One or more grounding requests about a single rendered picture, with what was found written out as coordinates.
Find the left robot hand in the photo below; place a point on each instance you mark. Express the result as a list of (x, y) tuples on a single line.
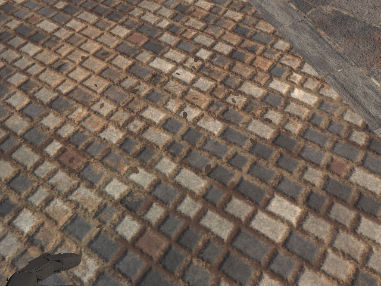
[(42, 267)]

